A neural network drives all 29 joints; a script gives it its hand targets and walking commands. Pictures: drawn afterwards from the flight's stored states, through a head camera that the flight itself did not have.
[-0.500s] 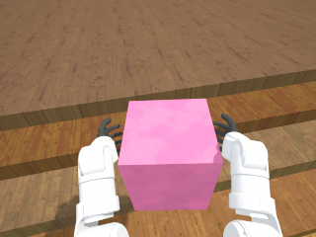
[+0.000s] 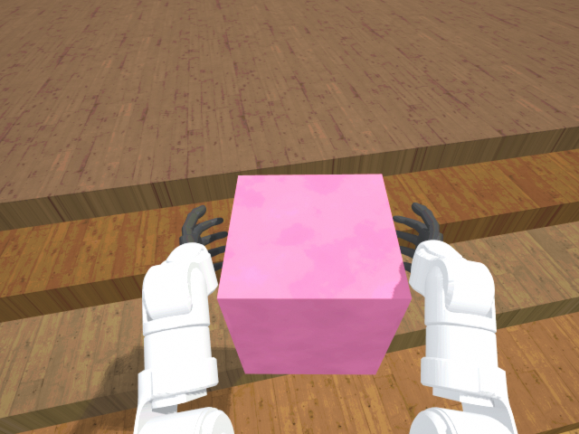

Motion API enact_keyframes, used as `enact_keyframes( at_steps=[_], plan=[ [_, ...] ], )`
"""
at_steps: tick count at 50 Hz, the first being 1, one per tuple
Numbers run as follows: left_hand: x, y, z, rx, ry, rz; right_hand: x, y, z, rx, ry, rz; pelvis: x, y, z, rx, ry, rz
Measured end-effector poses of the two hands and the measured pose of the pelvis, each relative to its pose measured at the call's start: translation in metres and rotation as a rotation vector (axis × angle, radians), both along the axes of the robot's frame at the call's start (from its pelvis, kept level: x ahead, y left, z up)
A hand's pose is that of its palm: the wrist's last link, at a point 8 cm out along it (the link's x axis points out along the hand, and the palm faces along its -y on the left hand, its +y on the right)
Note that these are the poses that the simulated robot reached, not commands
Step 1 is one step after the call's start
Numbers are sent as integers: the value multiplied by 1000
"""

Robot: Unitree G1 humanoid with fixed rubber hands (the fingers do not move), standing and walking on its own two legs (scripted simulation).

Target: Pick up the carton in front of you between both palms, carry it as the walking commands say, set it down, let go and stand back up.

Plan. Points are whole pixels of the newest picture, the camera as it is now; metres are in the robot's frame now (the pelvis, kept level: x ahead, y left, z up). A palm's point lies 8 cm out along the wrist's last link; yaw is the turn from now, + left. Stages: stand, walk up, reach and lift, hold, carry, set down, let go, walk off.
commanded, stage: carry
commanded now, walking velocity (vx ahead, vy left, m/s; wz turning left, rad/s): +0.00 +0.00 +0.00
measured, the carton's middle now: (309, 279) +0.35 +0.00 +0.03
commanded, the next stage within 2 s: none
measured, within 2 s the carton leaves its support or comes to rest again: neither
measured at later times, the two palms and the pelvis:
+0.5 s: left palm (175, 272) +0.30 +0.18 +0.12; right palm (418, 271) +0.30 -0.13 +0.12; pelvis -0.02 +0.02 +0.00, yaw +0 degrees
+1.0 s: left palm (201, 203) +0.40 +0.16 +0.14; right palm (422, 199) +0.39 -0.15 +0.15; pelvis +0.07 +0.01 -0.01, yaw -3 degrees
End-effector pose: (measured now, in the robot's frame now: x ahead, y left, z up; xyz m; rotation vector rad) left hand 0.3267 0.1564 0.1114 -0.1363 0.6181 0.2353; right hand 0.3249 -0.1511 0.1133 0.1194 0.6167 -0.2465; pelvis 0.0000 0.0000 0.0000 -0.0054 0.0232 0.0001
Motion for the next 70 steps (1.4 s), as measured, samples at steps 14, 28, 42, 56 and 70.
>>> enact_keyframes(
  at_steps=[14,28,42,56,70],
  plan=[
    [-15,14,4,-1,-5,-1,-16,14,3,-8,-3,-3,-12,13,1,-6,-14,-3],
    [-28,22,5,-5,-6,-4,-30,21,5,-2,-5,-10,-25,23,2,-9,-16,-5],
    [18,6,47,30,-115,-24,4,3,38,10,-115,-34,6,18,3,-10,29,-31],
    [137,-13,24,17,-40,-55,105,-14,25,28,-50,-84,110,12,0,-19,59,-2],
    [271,-4,39,-42,-48,110,315,-2,38,4,-48,92,267,-38,41,-80,36,-15]
  ],
)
